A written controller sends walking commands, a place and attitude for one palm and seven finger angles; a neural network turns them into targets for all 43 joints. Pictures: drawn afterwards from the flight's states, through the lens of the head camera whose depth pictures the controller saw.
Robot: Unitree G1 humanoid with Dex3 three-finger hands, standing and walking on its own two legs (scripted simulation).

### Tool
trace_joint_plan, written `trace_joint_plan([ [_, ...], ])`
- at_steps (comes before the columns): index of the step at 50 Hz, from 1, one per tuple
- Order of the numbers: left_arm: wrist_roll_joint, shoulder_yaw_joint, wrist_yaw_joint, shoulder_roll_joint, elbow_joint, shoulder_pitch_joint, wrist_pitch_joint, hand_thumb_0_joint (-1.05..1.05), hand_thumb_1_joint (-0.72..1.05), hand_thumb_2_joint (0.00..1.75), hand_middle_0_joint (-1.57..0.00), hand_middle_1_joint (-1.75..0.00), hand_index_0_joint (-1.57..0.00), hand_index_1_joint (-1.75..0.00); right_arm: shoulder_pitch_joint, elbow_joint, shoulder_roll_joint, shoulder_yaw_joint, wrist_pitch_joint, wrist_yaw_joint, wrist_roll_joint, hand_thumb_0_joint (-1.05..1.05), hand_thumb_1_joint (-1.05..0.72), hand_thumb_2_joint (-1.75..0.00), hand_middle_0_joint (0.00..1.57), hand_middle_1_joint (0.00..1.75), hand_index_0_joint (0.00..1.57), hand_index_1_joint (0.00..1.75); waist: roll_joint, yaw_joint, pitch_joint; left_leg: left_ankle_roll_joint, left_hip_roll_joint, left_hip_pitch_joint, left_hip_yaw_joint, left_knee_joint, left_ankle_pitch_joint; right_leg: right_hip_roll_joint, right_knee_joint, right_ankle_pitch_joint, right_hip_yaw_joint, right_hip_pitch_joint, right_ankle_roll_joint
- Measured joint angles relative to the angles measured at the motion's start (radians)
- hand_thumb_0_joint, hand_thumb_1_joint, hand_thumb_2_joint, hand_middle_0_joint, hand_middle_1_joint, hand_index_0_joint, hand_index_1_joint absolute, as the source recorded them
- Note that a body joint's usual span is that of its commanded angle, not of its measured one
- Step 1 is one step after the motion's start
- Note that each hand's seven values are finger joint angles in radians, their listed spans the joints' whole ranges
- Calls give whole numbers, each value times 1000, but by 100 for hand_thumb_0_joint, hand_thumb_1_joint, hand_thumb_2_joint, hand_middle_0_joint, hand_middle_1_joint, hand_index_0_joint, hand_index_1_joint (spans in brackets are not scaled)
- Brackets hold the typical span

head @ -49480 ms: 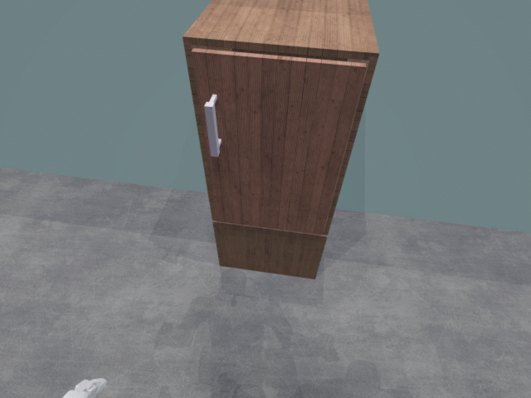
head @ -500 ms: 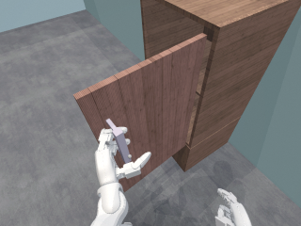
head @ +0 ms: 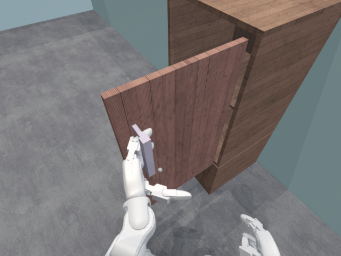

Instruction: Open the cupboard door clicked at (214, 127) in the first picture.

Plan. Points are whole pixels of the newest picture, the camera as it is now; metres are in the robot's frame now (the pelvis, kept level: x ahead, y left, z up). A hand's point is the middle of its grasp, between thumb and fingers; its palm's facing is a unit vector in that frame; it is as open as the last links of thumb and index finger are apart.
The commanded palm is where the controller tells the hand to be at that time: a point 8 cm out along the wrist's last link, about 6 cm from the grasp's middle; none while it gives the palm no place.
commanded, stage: slide the hand sideways off the handle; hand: left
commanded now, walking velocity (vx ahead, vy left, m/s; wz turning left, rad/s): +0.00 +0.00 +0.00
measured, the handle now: (143, 151) +0.35 +0.08 +0.06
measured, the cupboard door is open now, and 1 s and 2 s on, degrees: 91 96 96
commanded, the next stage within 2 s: draw the hand back to the body in 1.22 s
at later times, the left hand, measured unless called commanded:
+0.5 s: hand (159, 190) +0.25 +0.04 +0.07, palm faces -0.14 -0.99 +0.01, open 16.2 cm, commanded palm +0.22 +0.10 +0.06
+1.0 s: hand (130, 210) +0.21 +0.09 +0.06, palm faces -0.08 -1.00 -0.04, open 16.1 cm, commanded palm +0.18 +0.16 +0.06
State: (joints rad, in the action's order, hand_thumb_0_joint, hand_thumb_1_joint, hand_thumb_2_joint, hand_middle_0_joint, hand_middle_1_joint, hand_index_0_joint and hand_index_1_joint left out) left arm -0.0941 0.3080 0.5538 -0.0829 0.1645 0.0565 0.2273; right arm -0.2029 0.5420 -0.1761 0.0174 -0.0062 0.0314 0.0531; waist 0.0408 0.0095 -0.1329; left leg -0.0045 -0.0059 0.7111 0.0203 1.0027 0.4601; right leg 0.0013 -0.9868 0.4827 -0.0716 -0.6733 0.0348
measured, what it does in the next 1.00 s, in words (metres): stands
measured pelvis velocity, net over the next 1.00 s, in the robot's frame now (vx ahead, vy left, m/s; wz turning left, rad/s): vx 0.02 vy -0.01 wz -0.01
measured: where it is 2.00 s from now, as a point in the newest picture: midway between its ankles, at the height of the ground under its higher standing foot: outside the picture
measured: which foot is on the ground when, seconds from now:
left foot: down 0.00-1.00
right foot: down 0.00-1.00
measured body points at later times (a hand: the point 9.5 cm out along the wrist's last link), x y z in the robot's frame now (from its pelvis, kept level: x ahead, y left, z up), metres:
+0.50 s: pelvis +0.00 +0.01 +0.00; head +0.03 +0.00 +0.44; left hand +0.25 +0.09 +0.07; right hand +0.17 -0.21 -0.08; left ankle +0.02 +0.11 -0.68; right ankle +0.01 -0.10 -0.68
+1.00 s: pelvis +0.02 -0.01 -0.01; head +0.06 -0.02 +0.44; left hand +0.21 +0.15 +0.07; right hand +0.20 -0.23 -0.08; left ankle +0.02 +0.11 -0.68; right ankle +0.01 -0.10 -0.68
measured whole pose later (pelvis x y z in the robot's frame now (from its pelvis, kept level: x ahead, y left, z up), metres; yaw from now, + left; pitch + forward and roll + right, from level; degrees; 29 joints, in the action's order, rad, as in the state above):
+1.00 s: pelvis +0.02 -0.01 -0.01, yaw +0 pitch +12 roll +0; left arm 0.09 0.13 -0.05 0.14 -0.27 0.58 0.34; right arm -0.27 0.38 -0.22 0.02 0.02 0.00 -0.01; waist 0.04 0.00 -0.14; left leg 0.00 0.00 0.75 0.02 1.07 0.52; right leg 0.01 -1.06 0.54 -0.07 -0.72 0.04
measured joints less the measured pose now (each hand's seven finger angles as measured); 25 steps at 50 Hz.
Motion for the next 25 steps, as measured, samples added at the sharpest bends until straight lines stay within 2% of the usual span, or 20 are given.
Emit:
trace_joint_plan([
  [2,-1,4,8,-1,3,-11,-5,-1,-50,30,-35,-59,-33,-61,8,2,-1,0,1,3,-1,1,-91,-90,21,30,20,30,1,-1,3,-2,-1,5,1,6,0,-1,-5,0,-1,-3,-1],
  [3,-10,1,-8,2,-1,-9,-5,-1,-50,30,-35,-58,-32,-60,10,1,-3,2,3,6,-3,1,-91,-90,20,30,20,30,0,0,7,-3,-4,7,2,9,0,-4,-8,1,-2,-5,-2],
  [5,-18,-8,-119,31,-15,2,23,-1,-50,30,-33,-53,-28,-56,1,-15,-9,2,6,7,-10,1,-91,-90,21,30,20,30,-3,-4,13,-6,-9,17,4,14,-3,-9,-16,2,-5,-14,-4],
  [7,-6,-6,-253,84,-29,10,54,-2,-50,30,-30,-48,-22,-50,-14,-30,-18,1,9,3,-19,1,-91,-90,21,30,20,30,-2,-11,17,-9,-13,27,6,20,-4,-13,-23,3,-7,-22,-6],
  [10,54,5,-419,145,-54,24,72,-2,-50,30,-25,-42,-16,-43,-31,-47,-34,0,15,-9,-41,1,-91,-90,21,30,20,30,11,-12,24,-13,-15,26,7,27,-2,-15,-24,3,-8,-18,-10],
  [12,103,10,-469,146,-71,40,61,-2,-50,30,-22,-38,-14,-39,-39,-57,-43,3,20,-18,-54,1,-91,-90,21,30,20,30,21,-8,31,-16,-14,15,4,23,-1,-14,-16,0,-4,-6,-14],
  [15,135,5,-466,109,-89,64,36,-2,-50,30,-19,-35,-13,-35,-47,-72,-46,9,25,-27,-62,1,-91,-90,20,30,20,30,20,-1,34,-21,-16,-1,-8,9,-4,-16,-6,-5,7,4,-20],
  [20,81,7,-408,80,-129,107,31,-2,-50,30,-16,-32,-17,-33,-59,-102,-35,12,25,-13,-51,1,-91,-90,20,30,20,30,-4,6,23,-23,-16,7,-23,10,0,-17,-18,0,23,-14,-22],
  [25,46,8,-404,96,-199,183,48,-2,-50,30,-15,-31,-17,-31,-63,-128,-26,12,10,2,-46,1,-91,-90,20,30,20,30,-12,4,16,-21,-10,14,-29,27,17,-11,-36,14,29,-25,-19],
])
